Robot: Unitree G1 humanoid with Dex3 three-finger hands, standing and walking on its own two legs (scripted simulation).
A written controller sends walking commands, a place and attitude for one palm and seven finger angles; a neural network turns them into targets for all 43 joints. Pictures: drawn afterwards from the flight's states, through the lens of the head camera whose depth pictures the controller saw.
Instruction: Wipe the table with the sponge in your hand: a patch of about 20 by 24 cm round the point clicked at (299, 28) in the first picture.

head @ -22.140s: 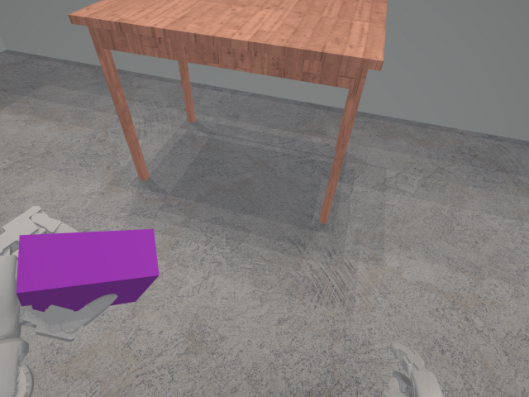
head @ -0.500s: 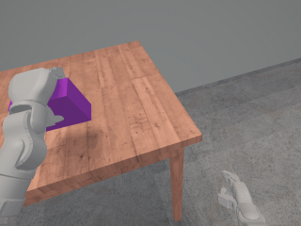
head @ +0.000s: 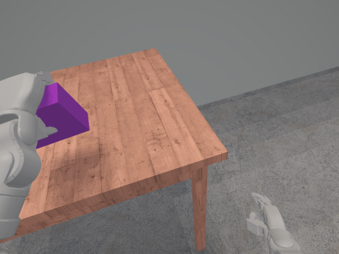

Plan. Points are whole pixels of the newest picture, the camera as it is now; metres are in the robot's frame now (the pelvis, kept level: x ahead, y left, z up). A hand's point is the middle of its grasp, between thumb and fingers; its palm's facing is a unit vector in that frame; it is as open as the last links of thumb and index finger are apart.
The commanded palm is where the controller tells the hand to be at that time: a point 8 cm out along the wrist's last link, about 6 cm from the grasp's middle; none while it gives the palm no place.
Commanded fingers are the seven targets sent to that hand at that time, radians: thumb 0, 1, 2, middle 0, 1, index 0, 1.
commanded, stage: move the sponge above the wiping area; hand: left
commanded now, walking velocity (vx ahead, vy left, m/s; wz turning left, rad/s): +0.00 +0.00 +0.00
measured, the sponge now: (51, 122) +0.31 +0.32 +0.20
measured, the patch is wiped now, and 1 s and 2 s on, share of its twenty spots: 0.00 0.00 0.05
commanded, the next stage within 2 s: lower the sponge onto the table in 1.08 s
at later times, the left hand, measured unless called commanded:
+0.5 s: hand (40, 114) +0.30 +0.32 +0.23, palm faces +0.27 -0.06 -0.96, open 9.3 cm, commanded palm +0.25 +0.29 +0.28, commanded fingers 0.00 0.10 1.30 -1.20 -1.60 -1.20 -1.60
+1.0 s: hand (61, 135) +0.29 +0.29 +0.18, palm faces +0.08 -0.12 -0.99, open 9.3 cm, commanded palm +0.25 +0.29 +0.28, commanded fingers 0.00 0.10 1.30 -1.20 -1.60 -1.20 -1.60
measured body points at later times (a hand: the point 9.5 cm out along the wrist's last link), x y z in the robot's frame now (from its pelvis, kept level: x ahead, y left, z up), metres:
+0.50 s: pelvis +0.00 +0.00 +0.00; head -0.02 -0.05 +0.45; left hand +0.28 +0.32 +0.28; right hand +0.26 -0.19 -0.08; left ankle +0.04 +0.11 -0.74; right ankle -0.01 -0.09 -0.74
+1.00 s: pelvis +0.01 +0.00 +0.00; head -0.01 -0.06 +0.45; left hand +0.28 +0.29 +0.23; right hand +0.26 -0.20 -0.08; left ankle +0.04 +0.11 -0.74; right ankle -0.01 -0.09 -0.74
